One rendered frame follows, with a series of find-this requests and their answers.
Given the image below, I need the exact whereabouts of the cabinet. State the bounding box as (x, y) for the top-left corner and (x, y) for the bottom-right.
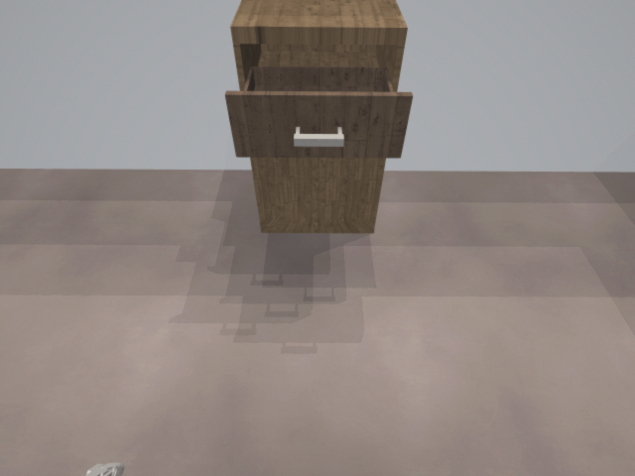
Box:
(230, 0), (408, 233)

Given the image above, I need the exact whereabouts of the drawer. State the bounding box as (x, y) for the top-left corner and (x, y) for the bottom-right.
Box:
(225, 66), (413, 159)

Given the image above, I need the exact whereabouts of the handle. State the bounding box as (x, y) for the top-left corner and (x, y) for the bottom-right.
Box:
(294, 127), (344, 147)

